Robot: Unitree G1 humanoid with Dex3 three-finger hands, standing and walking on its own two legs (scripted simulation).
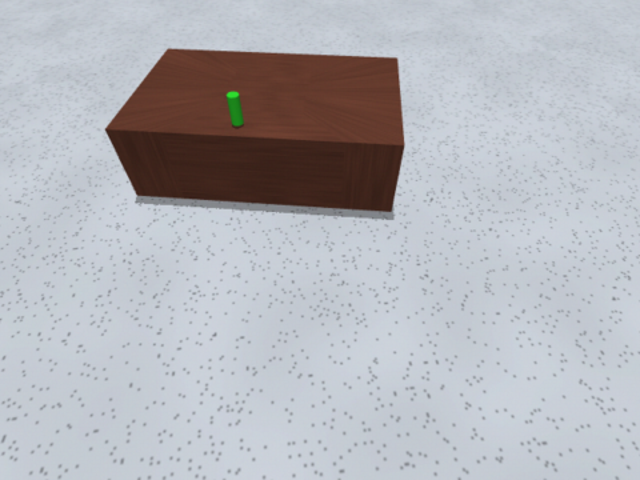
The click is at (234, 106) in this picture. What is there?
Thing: slim round
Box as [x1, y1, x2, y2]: [226, 91, 243, 125]
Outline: 233,91 227,93 226,95 232,124 239,125 243,122 238,93
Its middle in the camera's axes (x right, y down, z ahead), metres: -0.33 -0.53 +1.54
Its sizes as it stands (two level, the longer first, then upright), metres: 0.048 0.048 0.123
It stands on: a support 0.36 m high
